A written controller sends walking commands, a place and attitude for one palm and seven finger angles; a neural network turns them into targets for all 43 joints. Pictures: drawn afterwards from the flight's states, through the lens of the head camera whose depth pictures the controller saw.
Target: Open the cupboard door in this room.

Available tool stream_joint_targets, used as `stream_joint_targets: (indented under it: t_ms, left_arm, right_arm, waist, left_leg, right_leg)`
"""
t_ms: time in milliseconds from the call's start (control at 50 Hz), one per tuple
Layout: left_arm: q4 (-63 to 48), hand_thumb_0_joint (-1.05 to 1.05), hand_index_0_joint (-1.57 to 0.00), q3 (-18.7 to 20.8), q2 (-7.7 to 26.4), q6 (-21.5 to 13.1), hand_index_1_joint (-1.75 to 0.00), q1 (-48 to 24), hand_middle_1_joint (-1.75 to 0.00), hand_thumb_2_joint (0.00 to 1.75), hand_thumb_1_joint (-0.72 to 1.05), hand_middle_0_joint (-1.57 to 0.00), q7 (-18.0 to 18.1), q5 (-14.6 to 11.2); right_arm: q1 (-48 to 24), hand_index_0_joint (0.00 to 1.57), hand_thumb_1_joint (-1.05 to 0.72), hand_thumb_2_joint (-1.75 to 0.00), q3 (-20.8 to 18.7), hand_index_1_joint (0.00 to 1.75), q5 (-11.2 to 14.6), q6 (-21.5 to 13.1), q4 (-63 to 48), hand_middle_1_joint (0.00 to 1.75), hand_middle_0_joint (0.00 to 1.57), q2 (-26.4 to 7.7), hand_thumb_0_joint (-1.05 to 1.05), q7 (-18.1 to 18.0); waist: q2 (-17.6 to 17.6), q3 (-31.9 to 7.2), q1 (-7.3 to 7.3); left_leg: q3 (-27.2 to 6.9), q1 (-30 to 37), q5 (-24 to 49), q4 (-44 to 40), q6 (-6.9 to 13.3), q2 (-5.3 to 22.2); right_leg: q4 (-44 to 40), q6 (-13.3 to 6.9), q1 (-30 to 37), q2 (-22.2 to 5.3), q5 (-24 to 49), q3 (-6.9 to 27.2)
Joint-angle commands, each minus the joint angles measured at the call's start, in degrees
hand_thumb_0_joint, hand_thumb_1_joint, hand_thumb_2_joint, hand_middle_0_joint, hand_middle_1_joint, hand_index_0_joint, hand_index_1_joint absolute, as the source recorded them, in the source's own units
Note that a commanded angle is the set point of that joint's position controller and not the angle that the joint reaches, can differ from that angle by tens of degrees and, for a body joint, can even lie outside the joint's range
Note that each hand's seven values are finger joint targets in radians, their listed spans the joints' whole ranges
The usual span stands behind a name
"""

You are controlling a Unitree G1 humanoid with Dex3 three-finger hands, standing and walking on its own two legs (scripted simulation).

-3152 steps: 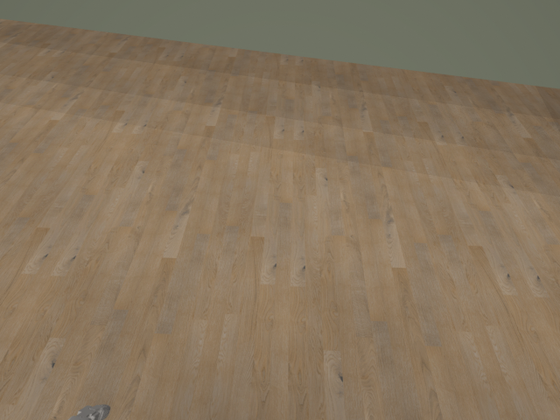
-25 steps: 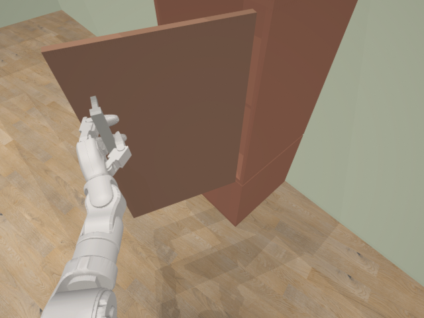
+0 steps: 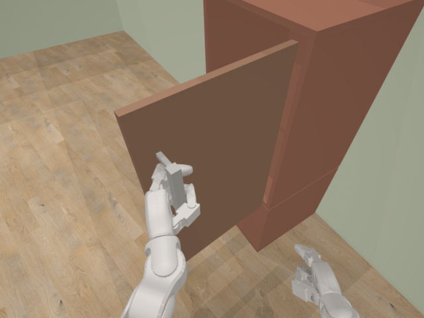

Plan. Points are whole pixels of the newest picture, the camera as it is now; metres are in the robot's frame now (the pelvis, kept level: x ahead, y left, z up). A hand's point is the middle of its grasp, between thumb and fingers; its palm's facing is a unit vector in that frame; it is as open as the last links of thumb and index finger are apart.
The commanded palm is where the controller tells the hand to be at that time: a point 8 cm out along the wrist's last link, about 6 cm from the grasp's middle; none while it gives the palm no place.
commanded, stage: open thumb and fingers to let go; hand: left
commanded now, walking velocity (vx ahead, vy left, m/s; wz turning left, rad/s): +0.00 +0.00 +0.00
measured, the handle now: (172, 187) +0.33 +0.10 +0.09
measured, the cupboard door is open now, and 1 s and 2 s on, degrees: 95 95 97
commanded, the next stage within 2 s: slide the hand sideways off the handle in 0.82 s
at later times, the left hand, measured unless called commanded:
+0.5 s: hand (192, 203) +0.29 +0.06 +0.10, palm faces +0.27 -0.96 +0.00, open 12.2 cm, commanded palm +0.26 +0.11 +0.09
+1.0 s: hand (189, 208) +0.29 +0.07 +0.09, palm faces +0.14 -0.99 -0.05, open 15.1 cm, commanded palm +0.26 +0.11 +0.09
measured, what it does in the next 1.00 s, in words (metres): stands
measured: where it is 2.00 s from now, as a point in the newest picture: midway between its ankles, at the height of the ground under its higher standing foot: outside the picture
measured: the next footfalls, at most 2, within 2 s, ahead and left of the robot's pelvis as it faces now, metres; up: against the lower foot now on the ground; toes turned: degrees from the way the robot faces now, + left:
none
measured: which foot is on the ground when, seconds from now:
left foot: down 0.00-1.00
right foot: down 0.00-1.00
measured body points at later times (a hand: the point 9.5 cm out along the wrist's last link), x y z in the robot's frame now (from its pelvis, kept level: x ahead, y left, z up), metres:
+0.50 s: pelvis -0.03 -0.01 +0.00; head -0.03 -0.03 +0.45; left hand +0.27 +0.11 +0.10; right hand +0.11 -0.25 -0.11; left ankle -0.02 +0.14 -0.71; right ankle -0.03 -0.10 -0.71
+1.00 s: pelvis -0.04 +0.02 +0.00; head -0.04 +0.01 +0.45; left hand +0.27 +0.12 +0.10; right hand +0.13 -0.19 -0.10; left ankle -0.02 +0.14 -0.71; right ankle -0.03 -0.10 -0.71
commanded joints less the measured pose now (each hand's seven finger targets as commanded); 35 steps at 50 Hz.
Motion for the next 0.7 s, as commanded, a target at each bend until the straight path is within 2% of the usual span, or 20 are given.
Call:
stream_joint_targets:
  t_ms: [0, 40, 100, 140, 180, 200, 240, 260, 320, 380, 440, 520, 540, 600, 640, 660, 680]
  left_arm:
    - [-10.58, 0.00, -0.40, 2.96, -3.62, -3.80, -1.34, -16.90, -1.34, 0.87, 0.83, -0.40, -0.27, 0.49]
    - [-9.84, 0.00, -0.38, 3.03, -3.34, -4.12, -1.33, -15.23, -1.33, 0.81, 0.69, -0.38, -1.17, 0.57]
    - [-9.66, 0.00, -0.37, 2.70, -3.83, -5.20, -1.30, -16.80, -1.30, 0.72, 0.48, -0.37, -2.14, 0.23]
    - [-8.59, 0.00, -0.36, 4.18, -2.39, -6.08, -1.29, -16.35, -1.29, 0.66, 0.34, -0.36, -2.65, -0.17]
    - [-8.61, 0.00, -0.35, 5.49, -1.57, -7.05, -1.27, -17.83, -1.27, 0.60, 0.20, -0.35, -3.08, -1.09]
    - [-7.49, 0.00, -0.35, 6.05, -1.38, -7.38, -1.27, -17.33, -1.27, 0.57, 0.13, -0.35, -3.37, -1.38]
    - [-6.02, 0.00, -0.33, 7.50, -0.17, -8.13, -1.25, -17.82, -1.25, 0.51, -0.01, -0.33, -3.64, -2.02]
    - [-5.94, 0.00, -0.33, 7.86, -0.01, -8.70, -1.24, -19.57, -1.24, 0.48, -0.08, -0.33, -3.68, -2.33]
    - [-4.16, 0.00, -0.32, 9.05, 0.64, -9.92, -1.22, -19.79, -1.22, 0.39, -0.29, -0.32, -3.45, -2.74]
    - [-2.21, 0.00, -0.30, 9.56, 1.06, -10.84, -1.20, -23.37, -1.20, 0.30, -0.50, -0.30, -3.01, -2.95]
    - [-0.33, 0.00, -0.29, 10.97, 2.47, -11.51, -1.15, -24.11, -1.15, 0.30, -0.50, -0.29, -2.67, -2.85]
    - [1.51, 0.00, -0.26, 10.20, 1.30, -12.21, -0.95, -27.77, -0.95, 0.30, -0.50, -0.26, -1.93, -2.81]
    - [1.96, 0.00, -0.25, 10.44, 1.33, -12.27, -0.90, -27.80, -0.90, 0.30, -0.50, -0.25, -1.71, -2.62]
    - [2.26, 0.00, -0.22, 9.27, -0.06, -12.49, -0.75, -28.99, -0.75, 0.30, -0.50, -0.22, -0.95, -2.07]
    - [2.87, 0.00, -0.21, 9.00, -0.52, -12.30, -0.65, -27.79, -0.65, 0.30, -0.50, -0.21, -0.41, -1.52]
    - [2.57, 0.00, -0.20, 9.29, -0.38, -12.14, -0.60, -27.50, -0.60, 0.30, -0.50, -0.20, -0.21, -1.59]
    - [2.74, 0.00, -0.19, 8.38, -0.95, -11.90, -0.55, -29.27, -0.55, 0.30, -0.50, -0.19, 0.07, -1.16]
  right_arm:
    - [-0.67, 0.20, -0.90, -0.90, -1.97, 0.30, -0.21, -1.03, -5.71, 0.30, 0.20, -5.04, 0.00, -1.46]
    - [-0.58, 0.20, -0.90, -0.90, -2.05, 0.30, -0.23, -0.81, -6.15, 0.30, 0.20, -5.16, 0.00, -1.62]
    - [-0.54, 0.20, -0.90, -0.90, -2.04, 0.30, -0.14, -1.40, -6.15, 0.30, 0.20, -5.19, 0.00, -1.76]
    - [-0.46, 0.20, -0.90, -0.90, -2.10, 0.30, -0.12, -1.94, -5.93, 0.30, 0.20, -5.40, 0.00, -2.06]
    - [-0.42, 0.20, -0.90, -0.90, -2.04, 0.30, -0.13, -2.55, -5.63, 0.30, 0.20, -5.52, 0.00, -2.32]
    - [-0.37, 0.20, -0.90, -0.90, -2.13, 0.30, -0.14, -2.85, -5.39, 0.30, 0.20, -5.53, 0.00, -2.45]
    - [-0.51, 0.20, -0.90, -0.90, -2.07, 0.30, -0.07, -3.38, -4.97, 0.30, 0.20, -5.82, 0.00, -2.68]
    - [-0.80, 0.20, -0.90, -0.90, -2.07, 0.30, -0.02, -3.70, -4.75, 0.30, 0.20, -5.76, 0.00, -2.78]
    - [-0.65, 0.20, -0.90, -0.90, -2.26, 0.30, -0.04, -4.56, -4.09, 0.30, 0.20, -5.90, 0.00, -2.97]
    - [-1.09, 0.20, -0.90, -0.90, -2.29, 0.30, 0.07, -5.17, -3.31, 0.30, 0.20, -6.06, 0.00, -3.08]
    - [-0.90, 0.20, -0.90, -0.90, -2.48, 0.30, 0.03, -5.55, -2.77, 0.30, 0.20, -6.27, 0.00, -3.12]
    - [-1.29, 0.20, -0.90, -0.90, -2.44, 0.30, 0.01, -5.96, -2.40, 0.30, 0.20, -6.17, 0.00, -3.10]
    - [-1.03, 0.20, -0.90, -0.90, -2.49, 0.30, 0.01, -5.97, -2.30, 0.30, 0.20, -6.13, 0.00, -3.02]
    - [-1.16, 0.20, -0.90, -0.90, -2.45, 0.30, 0.01, -5.99, -2.38, 0.30, 0.20, -6.02, 0.00, -2.72]
    - [-0.71, 0.20, -0.90, -0.90, -2.61, 0.30, -0.15, -5.89, -2.59, 0.30, 0.20, -6.16, 0.00, -2.43]
    - [-0.98, 0.20, -0.90, -0.90, -2.55, 0.30, -0.03, -5.72, -2.90, 0.30, 0.20, -6.04, 0.00, -2.35]
    - [-1.23, 0.20, -0.90, -0.90, -2.34, 0.30, 0.02, -5.48, -2.81, 0.30, 0.20, -6.01, 0.00, -2.25]
  waist:
    - [-6.13, -12.45, -1.64]
    - [-5.82, -12.79, -1.00]
    - [-7.16, -12.38, -1.31]
    - [-8.95, -11.90, -1.01]
    - [-8.52, -12.40, -0.80]
    - [-9.37, -11.79, -0.77]
    - [-10.10, -10.76, -0.53]
    - [-8.90, -10.24, -0.71]
    - [-8.88, -10.38, -0.32]
    - [-7.94, -8.67, -0.66]
    - [-8.67, -9.08, -0.41]
    - [-7.34, -8.69, -0.83]
    - [-7.81, -8.87, -0.49]
    - [-6.17, -9.19, -0.81]
    - [-7.04, -10.55, -0.41]
    - [-5.94, -10.64, -0.20]
    - [-5.51, -9.62, -0.78]
  left_leg:
    - [1.81, 4.72, 23.12, -2.68, 1.96, -2.28]
    - [1.99, 4.37, 23.56, -2.83, 2.04, -2.40]
    - [1.89, 3.92, 21.56, -3.08, 2.23, -2.40]
    - [1.76, 3.24, 20.06, -3.41, 2.33, -2.42]
    - [1.99, 2.81, 18.48, -3.68, 2.38, -2.68]
    - [2.06, 2.56, 17.79, -3.76, 2.37, -2.62]
    - [2.08, 1.87, 15.77, -4.25, 2.44, -2.79]
    - [2.35, 1.92, 14.88, -4.41, 2.48, -2.84]
    - [2.57, 1.68, 13.37, -4.70, 2.55, -3.00]
    - [2.67, 1.64, 11.24, -5.23, 2.63, -3.12]
    - [2.81, 1.90, 10.90, -5.50, 2.71, -3.16]
    - [2.94, 2.50, 9.86, -6.13, 2.76, -3.14]
    - [2.81, 2.61, 9.95, -6.39, 2.71, -3.05]
    - [2.86, 3.09, 10.47, -6.73, 2.64, -2.85]
    - [2.68, 3.35, 11.86, -6.76, 2.57, -2.60]
    - [2.76, 2.97, 11.76, -6.93, 2.46, -2.53]
    - [2.55, 2.85, 11.01, -6.97, 2.43, -2.46]
  right_leg:
    - [-4.37, -0.06, 6.04, -0.12, 31.28, 1.54]
    - [-4.69, 0.02, 7.18, -0.40, 32.75, 2.06]
    - [-5.11, 0.42, 6.79, -0.67, 31.53, 2.37]
    - [-6.12, 0.74, 7.22, -0.93, 30.43, 3.03]
    - [-6.65, 1.01, 7.45, -1.22, 29.06, 3.68]
    - [-7.15, 1.16, 7.32, -1.31, 28.32, 3.83]
    - [-8.78, 1.36, 7.26, -1.58, 25.06, 4.65]
    - [-9.29, 1.41, 6.57, -1.71, 23.37, 5.04]
    - [-10.32, 1.26, 6.37, -1.71, 19.55, 5.52]
    - [-12.07, 1.10, 4.76, -1.82, 13.71, 6.02]
    - [-12.89, 1.00, 4.82, -1.76, 11.89, 6.11]
    - [-12.96, 0.73, 3.48, -1.40, 9.19, 5.49]
    - [-12.92, 0.58, 3.73, -1.20, 8.87, 5.00]
    - [-11.25, 0.25, 2.90, -0.64, 10.01, 3.66]
    - [-10.19, 0.10, 3.48, -0.19, 11.94, 2.93]
    - [-9.71, 0.00, 3.48, -0.23, 11.89, 2.72]
    - [-9.53, -0.09, 2.39, -0.09, 10.81, 2.44]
